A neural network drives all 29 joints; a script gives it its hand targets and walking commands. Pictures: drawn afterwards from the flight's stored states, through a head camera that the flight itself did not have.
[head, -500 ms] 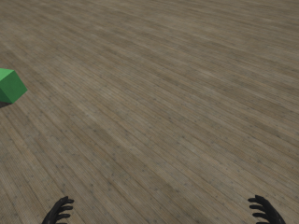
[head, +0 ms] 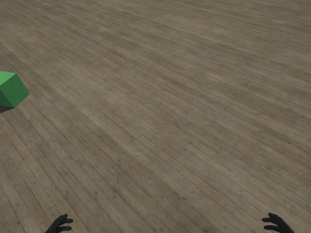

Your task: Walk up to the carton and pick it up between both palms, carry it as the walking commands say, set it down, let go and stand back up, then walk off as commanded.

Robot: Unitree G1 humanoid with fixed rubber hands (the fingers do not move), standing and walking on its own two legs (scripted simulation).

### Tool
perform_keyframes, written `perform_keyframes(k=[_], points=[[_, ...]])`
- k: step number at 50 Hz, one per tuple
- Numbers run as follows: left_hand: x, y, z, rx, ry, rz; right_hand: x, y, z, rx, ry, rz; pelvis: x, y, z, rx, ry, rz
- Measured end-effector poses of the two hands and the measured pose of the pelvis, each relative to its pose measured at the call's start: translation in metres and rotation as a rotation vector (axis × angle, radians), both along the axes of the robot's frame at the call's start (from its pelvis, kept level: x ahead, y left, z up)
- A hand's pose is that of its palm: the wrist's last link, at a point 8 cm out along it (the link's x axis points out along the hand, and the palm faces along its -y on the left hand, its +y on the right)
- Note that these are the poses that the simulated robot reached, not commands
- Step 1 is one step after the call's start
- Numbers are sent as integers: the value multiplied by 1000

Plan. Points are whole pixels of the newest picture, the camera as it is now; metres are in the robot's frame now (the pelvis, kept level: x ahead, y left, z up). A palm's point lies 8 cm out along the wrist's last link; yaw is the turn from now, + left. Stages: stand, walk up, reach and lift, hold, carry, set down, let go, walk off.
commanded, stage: stand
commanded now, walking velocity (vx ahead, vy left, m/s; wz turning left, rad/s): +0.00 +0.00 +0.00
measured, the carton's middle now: (6, 89) +1.46 +1.46 -0.63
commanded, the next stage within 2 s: walk up in 1.16 s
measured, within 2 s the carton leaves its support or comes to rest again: neither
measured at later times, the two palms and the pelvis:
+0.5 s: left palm out of the picture +0.11 +0.31 -0.08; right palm out of the picture +0.11 -0.31 -0.08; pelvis +0.00 +0.00 +0.02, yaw +0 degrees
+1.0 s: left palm out of the picture +0.10 +0.31 -0.08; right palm out of the picture +0.10 -0.31 -0.08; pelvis +0.00 +0.00 +0.02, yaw +0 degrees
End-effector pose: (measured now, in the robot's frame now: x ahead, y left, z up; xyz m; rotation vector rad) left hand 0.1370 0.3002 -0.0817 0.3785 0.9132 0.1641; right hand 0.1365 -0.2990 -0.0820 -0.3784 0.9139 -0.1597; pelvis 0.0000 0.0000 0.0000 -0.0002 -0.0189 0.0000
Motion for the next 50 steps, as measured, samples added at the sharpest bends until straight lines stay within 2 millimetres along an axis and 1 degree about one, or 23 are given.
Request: perform_keyframes(k=[23, 37, 50], points=[[-20, 6, 4, 0, 105, 40, -20, -7, 4, 0, 105, -47, -2, 0, 18, 1, -20, -1], [-34, 10, 2, 6, 161, 62, -35, -11, 2, -4, 160, -75, -3, 0, 21, 0, -22, -2], [-37, 12, 1, 8, 183, 71, -39, -12, 2, -8, 181, -85, -2, 1, 23, 0, -20, -2]])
